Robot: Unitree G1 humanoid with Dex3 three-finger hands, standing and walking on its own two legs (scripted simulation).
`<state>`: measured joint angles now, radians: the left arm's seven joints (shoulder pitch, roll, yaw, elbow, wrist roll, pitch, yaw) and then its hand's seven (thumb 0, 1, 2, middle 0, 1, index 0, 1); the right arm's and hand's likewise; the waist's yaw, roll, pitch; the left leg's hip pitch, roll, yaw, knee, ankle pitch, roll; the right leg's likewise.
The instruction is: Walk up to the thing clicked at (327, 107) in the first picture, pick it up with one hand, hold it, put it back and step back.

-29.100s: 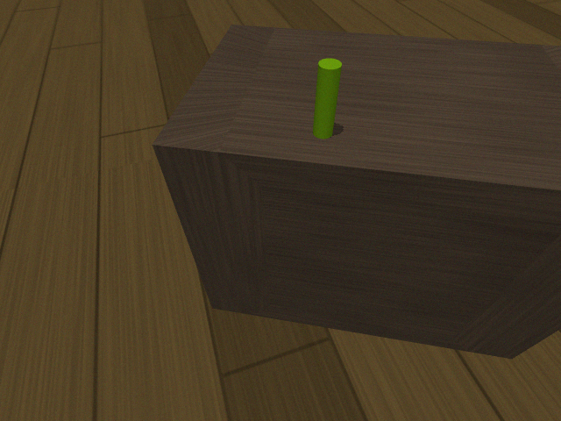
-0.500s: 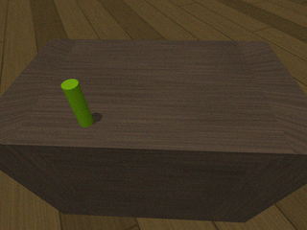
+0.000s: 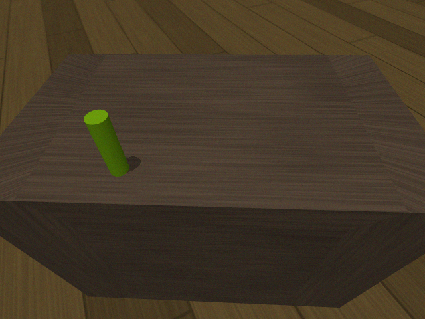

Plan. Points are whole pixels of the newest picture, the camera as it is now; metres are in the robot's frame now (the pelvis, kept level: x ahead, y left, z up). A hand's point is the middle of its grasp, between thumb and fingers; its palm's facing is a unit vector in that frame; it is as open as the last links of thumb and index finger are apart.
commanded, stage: stand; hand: left
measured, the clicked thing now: (109, 145) +0.42 +0.24 +0.09
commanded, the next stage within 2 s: step back in 0.06 s
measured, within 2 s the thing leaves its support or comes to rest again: neither
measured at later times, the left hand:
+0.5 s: hand out of the picture +0.07 +0.31 -0.19, palm faces -0.03 -0.93 -0.37, open 7.4 cm
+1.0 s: hand out of the picture -0.06 +0.30 -0.16, palm faces -0.07 -0.92 -0.39, open 7.4 cm
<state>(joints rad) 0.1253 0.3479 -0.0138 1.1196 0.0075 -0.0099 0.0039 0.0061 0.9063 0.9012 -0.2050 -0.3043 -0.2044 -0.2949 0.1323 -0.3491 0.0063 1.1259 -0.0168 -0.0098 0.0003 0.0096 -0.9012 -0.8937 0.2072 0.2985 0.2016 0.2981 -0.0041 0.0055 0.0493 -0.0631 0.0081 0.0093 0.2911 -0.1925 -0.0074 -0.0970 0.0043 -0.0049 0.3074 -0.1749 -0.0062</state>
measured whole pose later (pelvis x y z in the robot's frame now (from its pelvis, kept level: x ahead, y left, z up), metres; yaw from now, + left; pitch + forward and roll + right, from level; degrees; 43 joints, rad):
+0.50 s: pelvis -0.08 +0.05 -0.03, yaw +1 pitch -2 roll +0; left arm 0.00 0.41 0.05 0.89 0.02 0.07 0.02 0.01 0.91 0.90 -0.21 -0.30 -0.20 -0.29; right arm 0.15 -0.39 -0.06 0.96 -0.03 0.03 0.01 0.01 -0.90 -0.89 0.21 0.30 0.20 0.30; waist -0.02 -0.06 0.20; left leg -0.27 -0.04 -0.03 0.68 -0.39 0.03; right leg -0.45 0.01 0.12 0.85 -0.45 0.00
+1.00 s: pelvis -0.18 +0.05 -0.02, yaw -4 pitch -2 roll +1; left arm 0.15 0.35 0.06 0.84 0.02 0.05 0.00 0.01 0.91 0.90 -0.21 -0.30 -0.21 -0.30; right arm 0.13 -0.39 -0.04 0.89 0.00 0.05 -0.02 0.01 -0.90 -0.89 0.21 0.30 0.20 0.30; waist 0.01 0.01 0.16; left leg -0.44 -0.11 -0.10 1.09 -0.51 0.00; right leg -0.26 0.02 0.06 0.60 -0.29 -0.02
